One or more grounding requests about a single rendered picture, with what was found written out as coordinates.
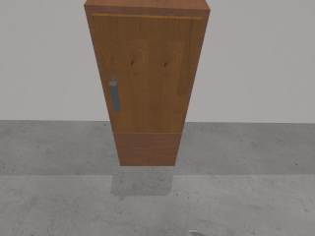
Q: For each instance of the handle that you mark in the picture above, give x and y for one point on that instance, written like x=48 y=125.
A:
x=113 y=88

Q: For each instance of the cupboard door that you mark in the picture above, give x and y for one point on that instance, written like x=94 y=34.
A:
x=152 y=57

